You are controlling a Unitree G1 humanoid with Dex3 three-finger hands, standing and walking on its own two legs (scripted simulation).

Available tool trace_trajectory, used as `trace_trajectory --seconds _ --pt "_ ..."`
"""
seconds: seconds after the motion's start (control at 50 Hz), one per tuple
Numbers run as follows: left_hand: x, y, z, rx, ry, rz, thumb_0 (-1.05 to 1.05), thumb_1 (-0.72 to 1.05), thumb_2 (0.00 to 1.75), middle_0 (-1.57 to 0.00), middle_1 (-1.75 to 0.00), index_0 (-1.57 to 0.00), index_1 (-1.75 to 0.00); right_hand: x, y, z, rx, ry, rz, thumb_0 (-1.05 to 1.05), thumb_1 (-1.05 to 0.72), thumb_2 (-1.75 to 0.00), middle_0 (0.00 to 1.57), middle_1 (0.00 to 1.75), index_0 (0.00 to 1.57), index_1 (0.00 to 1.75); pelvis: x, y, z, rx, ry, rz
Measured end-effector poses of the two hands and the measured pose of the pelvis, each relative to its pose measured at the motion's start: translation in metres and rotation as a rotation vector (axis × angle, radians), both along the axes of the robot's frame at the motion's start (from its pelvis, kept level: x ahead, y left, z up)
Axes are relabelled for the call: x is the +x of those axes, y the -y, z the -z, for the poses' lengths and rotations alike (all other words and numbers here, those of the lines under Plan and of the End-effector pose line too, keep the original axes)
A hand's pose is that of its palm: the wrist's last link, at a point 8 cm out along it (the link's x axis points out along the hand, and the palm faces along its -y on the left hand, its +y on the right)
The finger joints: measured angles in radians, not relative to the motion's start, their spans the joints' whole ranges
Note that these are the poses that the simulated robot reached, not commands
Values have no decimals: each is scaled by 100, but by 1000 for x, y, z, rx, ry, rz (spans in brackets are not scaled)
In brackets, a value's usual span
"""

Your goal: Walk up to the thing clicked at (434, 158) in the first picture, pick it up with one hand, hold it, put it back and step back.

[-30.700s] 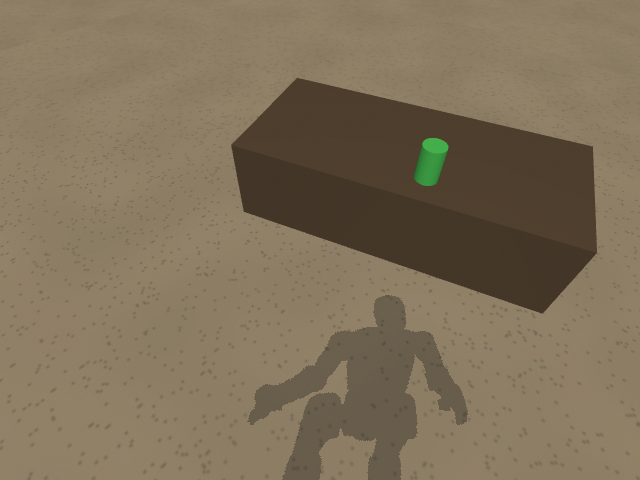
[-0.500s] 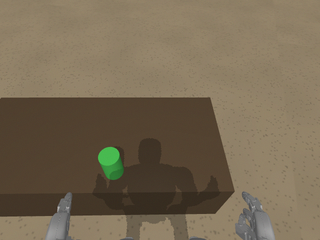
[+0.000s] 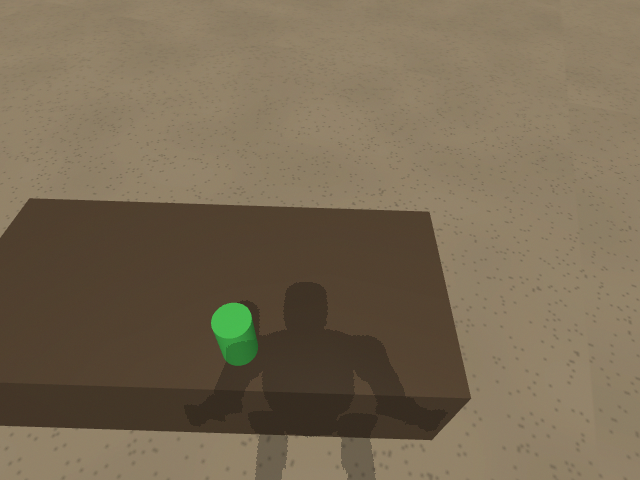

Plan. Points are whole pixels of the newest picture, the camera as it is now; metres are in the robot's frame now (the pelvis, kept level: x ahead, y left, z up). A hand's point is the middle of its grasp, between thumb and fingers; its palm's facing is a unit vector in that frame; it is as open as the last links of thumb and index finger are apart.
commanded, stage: stand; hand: left
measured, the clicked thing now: (236, 335) +0.46 +0.19 -0.33
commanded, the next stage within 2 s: none
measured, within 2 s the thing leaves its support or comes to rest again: neither
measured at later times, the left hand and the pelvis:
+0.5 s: hand out of the picture +0.04 +0.25 -0.14, palm faces +0.01 -0.94 -0.35, open 7.4 cm; pelvis -0.01 +0.00 +0.02, yaw +0 degrees
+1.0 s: hand out of the picture +0.07 +0.24 -0.14, palm faces -0.01 -0.94 -0.33, open 7.4 cm; pelvis +0.00 +0.00 +0.02, yaw +0 degrees
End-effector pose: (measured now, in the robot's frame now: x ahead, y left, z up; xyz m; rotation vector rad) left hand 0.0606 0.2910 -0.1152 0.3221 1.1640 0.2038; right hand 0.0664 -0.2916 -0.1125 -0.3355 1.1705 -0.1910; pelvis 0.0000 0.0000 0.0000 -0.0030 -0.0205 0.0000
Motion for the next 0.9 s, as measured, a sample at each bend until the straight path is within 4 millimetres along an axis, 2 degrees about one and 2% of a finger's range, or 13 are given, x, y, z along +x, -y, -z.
trace_trajectory --seconds 0.1,0.24,0.58,0.9 --pt "-13 0 -3 -8 -49 -24 1 72 86 -20 -29 -20 -30 -7 -8 -1 22 -30 6 1 -90 -90 20 30 20 30 -1 -2 -9 0 21 -2" --pt "-20 -1 -9 -12 -70 -40 1 86 89 -20 -29 -20 -30 -9 -14 -3 43 -36 6 0 -90 -90 20 30 20 30 -5 -3 -16 3 41 -2" --pt "-30 -2 -16 1 -121 -58 1 90 90 -20 -30 -20 -30 -20 1 -6 34 -85 28 0 -90 -90 20 30 20 30 -8 3 -21 3 35 -2" --pt "-5 5 -16 -17 -89 -35 1 90 90 -20 -30 -20 -30 -13 5 -10 25 -76 31 0 -90 -90 20 30 20 30 -4 4 -23 1 33 5"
